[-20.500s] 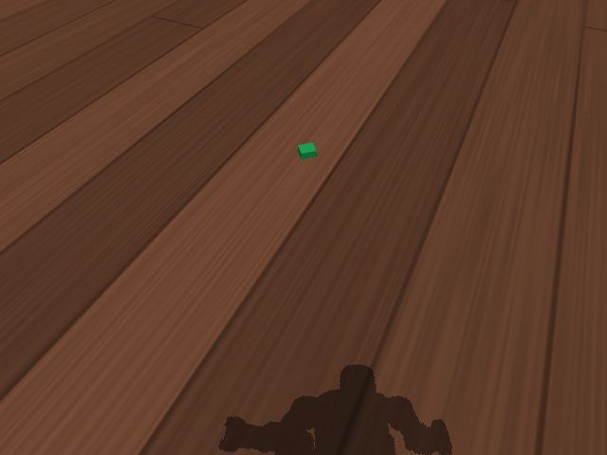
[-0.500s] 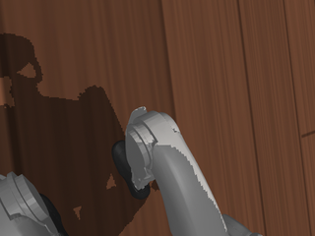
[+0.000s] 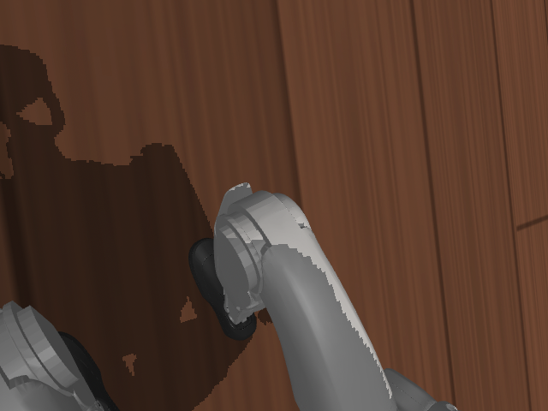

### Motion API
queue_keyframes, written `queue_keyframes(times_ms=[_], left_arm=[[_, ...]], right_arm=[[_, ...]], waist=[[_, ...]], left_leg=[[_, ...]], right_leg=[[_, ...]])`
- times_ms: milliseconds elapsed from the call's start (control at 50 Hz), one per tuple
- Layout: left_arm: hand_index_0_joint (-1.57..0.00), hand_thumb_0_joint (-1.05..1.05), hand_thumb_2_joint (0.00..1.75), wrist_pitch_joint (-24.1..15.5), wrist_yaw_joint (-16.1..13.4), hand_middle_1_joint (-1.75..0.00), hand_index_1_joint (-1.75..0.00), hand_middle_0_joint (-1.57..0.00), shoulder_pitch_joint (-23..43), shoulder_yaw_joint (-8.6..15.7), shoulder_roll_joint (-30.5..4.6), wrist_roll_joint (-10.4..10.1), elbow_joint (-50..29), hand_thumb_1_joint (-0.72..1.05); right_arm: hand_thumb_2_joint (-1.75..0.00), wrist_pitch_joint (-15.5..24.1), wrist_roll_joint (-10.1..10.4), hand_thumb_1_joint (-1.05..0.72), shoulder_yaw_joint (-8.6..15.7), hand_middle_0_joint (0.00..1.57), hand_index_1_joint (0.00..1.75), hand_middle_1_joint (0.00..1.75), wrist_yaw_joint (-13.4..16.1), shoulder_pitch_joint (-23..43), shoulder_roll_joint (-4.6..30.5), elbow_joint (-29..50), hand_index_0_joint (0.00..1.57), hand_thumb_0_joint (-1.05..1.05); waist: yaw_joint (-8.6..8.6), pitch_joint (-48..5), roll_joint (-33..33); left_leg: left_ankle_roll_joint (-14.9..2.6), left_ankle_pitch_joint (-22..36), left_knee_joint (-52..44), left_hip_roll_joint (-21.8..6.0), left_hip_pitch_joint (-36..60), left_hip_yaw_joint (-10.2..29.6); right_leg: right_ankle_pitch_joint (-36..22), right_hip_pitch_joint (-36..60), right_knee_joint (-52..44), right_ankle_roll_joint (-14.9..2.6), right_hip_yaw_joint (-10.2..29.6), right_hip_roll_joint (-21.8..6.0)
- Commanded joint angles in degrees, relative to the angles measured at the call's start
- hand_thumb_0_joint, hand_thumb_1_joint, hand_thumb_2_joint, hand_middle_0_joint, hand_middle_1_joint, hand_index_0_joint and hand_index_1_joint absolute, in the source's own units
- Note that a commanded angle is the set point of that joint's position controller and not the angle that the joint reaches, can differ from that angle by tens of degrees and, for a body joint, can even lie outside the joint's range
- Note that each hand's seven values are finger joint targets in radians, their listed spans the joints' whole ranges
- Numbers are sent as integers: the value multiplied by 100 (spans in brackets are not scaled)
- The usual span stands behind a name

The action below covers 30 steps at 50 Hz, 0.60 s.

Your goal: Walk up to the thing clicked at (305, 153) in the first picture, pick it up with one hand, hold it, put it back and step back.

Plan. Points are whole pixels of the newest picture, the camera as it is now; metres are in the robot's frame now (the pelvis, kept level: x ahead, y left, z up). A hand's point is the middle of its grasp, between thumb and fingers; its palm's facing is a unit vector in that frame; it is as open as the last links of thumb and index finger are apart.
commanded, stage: close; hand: left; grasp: from above
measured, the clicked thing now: out of the picture +0.48 +0.32 -0.30
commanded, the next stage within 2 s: settle in 1.16 s
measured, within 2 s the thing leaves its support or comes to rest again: leaves its support in 1.56 s
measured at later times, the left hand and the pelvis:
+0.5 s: hand out of the picture +0.47 +0.31 -0.28, palm faces -0.38 -0.26 -0.89, open 9.7 cm; pelvis +0.00 +0.00 +0.00, yaw +0 degrees
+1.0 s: hand out of the picture +0.47 +0.31 -0.27, palm faces -0.37 -0.26 -0.89, open 9.4 cm; pelvis +0.00 +0.00 +0.00, yaw +0 degrees
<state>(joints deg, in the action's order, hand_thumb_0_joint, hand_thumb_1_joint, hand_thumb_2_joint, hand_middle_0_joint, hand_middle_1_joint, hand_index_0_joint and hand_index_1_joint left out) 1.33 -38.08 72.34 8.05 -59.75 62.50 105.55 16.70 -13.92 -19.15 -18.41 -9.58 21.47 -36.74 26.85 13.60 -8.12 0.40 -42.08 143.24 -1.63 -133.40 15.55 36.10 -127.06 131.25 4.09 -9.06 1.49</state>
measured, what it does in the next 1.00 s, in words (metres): stands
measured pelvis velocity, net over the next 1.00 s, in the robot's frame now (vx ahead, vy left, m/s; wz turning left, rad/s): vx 0.00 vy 0.00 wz -0.01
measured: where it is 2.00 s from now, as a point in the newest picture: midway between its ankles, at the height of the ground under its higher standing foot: (167, 352)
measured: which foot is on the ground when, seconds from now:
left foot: down 0.00-1.00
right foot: down 0.00-1.00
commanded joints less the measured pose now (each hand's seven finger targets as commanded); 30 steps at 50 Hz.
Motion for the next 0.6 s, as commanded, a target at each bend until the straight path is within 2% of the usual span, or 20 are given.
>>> queue_keyframes(times_ms=[0, 20, 40, 60, 100, 140, 160, 200, 220, 280, 300, 360, 380, 440, 460, 520, 540, 580], left_arm=[[-49, 0, 56, 6, -196, -67, -65, -48, 1471, -84, -846, 1, -580, -2], [-49, 0, 55, -19, -179, -66, -64, -48, 1617, -170, -840, -29, -802, -2], [-48, 0, 56, 25, -187, -66, -65, -47, 1379, -99, -910, 30, -547, -3], [-50, 0, 54, 21, -160, -65, -63, -49, 1444, -174, -829, 25, -654, -1], [-52, 0, 54, 43, -174, -63, -62, -51, 1354, -120, -814, -6, -541, 1], [-54, 0, 50, 54, -170, -62, -60, -53, 1403, -181, -840, -16, -538, 4], [-55, 0, 50, 65, -173, -61, -59, -53, 1391, -134, -854, -25, -503, 5], [-57, 0, 48, 69, -228, -60, -58, -55, 1374, -35, -1103, 4, -580, 7], [-57, 0, 47, 73, -246, -59, -57, -55, 1413, -24, -1085, 22, -592, 7], [-58, 0, 45, 103, -224, -58, -56, -56, 1375, -39, -958, -8, -492, 10], [-61, 0, 45, 73, -215, -57, -55, -59, 1397, -57, -1002, -16, -600, 13], [-64, 0, 42, 43, -207, -52, -50, -63, 1364, 11, -1105, -19, -586, 17], [-65, 0, 41, 25, -209, -52, -50, -64, 1460, -35, -1089, -20, -699, 18], [-70, 0, 37, 10, -190, -50, -48, -68, 1328, -86, -1031, -82, -471, 25], [-71, 0, 35, -24, -190, -50, -47, -69, 1441, -74, -1153, -89, -616, 27], [-75, 0, 33, -41, -186, -47, -44, -72, 1357, -23, -1204, -41, -638, 31], [-76, 0, 34, -39, -153, -45, -43, -74, 1284, -100, -1079, -33, -601, 31], [-79, 0, 35, -59, -175, -47, -44, -77, 1301, -104, -1120, -21, -499, 37]], right_arm=[[-90, -19, 38, -89, 525, 20, 30, 30, 13, -1379, 1919, -271, 20, 0], [-90, -28, 5, -89, 563, 20, 30, 30, 14, -1359, 1968, -272, 20, 0], [-90, -40, 1, -89, 558, 20, 30, 30, 31, -1416, 2002, -282, 20, 0], [-90, -26, 15, -89, 532, 20, 30, 30, 8, -1360, 1936, -244, 20, 0], [-90, -18, 29, -89, 489, 20, 30, 30, 4, -1399, 1915, -265, 20, 0], [-90, -17, 9, -89, 467, 20, 30, 30, 10, -1360, 1923, -232, 20, 0], [-90, -5, 14, -89, 456, 20, 30, 30, 3, -1380, 1958, -203, 20, 0], [-90, -34, 36, -89, 482, 20, 30, 30, 36, -1354, 2022, -176, 20, 0], [-90, -43, 48, -89, 487, 20, 30, 30, 48, -1335, 1996, -168, 20, 0], [-90, -28, 11, -89, 451, 20, 30, 30, 16, -1327, 1961, -150, 20, 0], [-90, -30, 15, -89, 506, 20, 30, 30, 31, -1325, 2012, -137, 20, 0], [-90, -9, 21, -88, 448, 20, 30, 30, 40, -1328, 2022, -134, 20, 0], [-90, -20, 24, -89, 504, 20, 30, 30, 58, -1326, 2050, -112, 20, 0], [-90, -10, 12, -89, 407, 20, 30, 30, 72, -1297, 1945, -120, 20, 0], [-90, -20, -15, -88, 454, 20, 30, 30, 93, -1353, 2039, -156, 20, 0], [-90, -6, 15, -88, 413, 20, 30, 30, 98, -1329, 2008, -165, 20, 0], [-90, -14, 12, -89, 393, 20, 30, 30, 95, -1344, 1965, -135, 20, 0], [-90, -21, 12, -88, 388, 20, 30, 30, 107, -1344, 1986, -146, 20, 0]], waist=[[474, -3623, 3306], [513, -3627, 3402], [475, -3756, 3304], [510, -3630, 3275], [478, -3694, 3308], [541, -3575, 3268], [521, -3602, 3223], [425, -3794, 3323], [393, -3809, 3424], [509, -3643, 3343], [515, -3622, 3347], [474, -3762, 3353], [504, -3737, 3349], [546, -3514, 3078], [558, -3648, 3114], [478, -3734, 3324], [515, -3707, 3242], [552, -3690, 3234]], left_leg=[[-27, 1430, -1526, -176, 2756, -546], [-29, 1416, -1543, -181, 2813, -563], [-22, 1575, -1528, -184, 2901, -574], [-43, 1531, -1469, -175, 2777, -586], [-26, 1679, -1505, -187, 2848, -535], [-40, 1592, -1498, -182, 2806, -561], [-39, 1645, -1498, -189, 2777, -526], [-15, 1639, -1575, -198, 2853, -538], [-3, 1631, -1579, -205, 2925, -524], [-10, 1548, -1563, -201, 2842, -517], [-24, 1472, -1558, -189, 2783, -559], [-26, 1563, -1542, -200, 2861, -523], [-27, 1513, -1539, -204, 2852, -537], [-76, 1268, -1467, -176, 2515, -602], [-86, 1238, -1459, -180, 2523, -640], [-29, 1474, -1546, -212, 2805, -534], [-30, 1596, -1517, -211, 2852, -524], [-34, 1519, -1537, -205, 2780, -527]], right_leg=[[-1530, 2256, -1015, -490, -699, 266], [-1529, 2324, -1034, -501, -686, 297], [-1663, 2421, -1049, -497, -692, 309], [-1624, 2351, -1010, -486, -675, 296], [-1722, 2359, -987, -484, -697, 283], [-1679, 2357, -1017, -474, -684, 305], [-1713, 2364, -993, -470, -691, 270], [-1698, 2490, -1006, -490, -678, 301], [-1686, 2417, -987, -502, -680, 288], [-1621, 2337, -962, -499, -714, 291], [-1572, 2405, -1005, -495, -692, 308], [-1622, 2445, -1015, -487, -702, 279], [-1603, 2463, -1033, -485, -695, 300], [-1463, 2530, -1107, -440, -672, 285], [-1431, 2667, -1171, -436, -658, 326], [-1555, 2551, -1070, -471, -712, 294], [-1680, 2608, -1037, -469, -718, 297], [-1633, 2617, -1064, -469, -721, 310]])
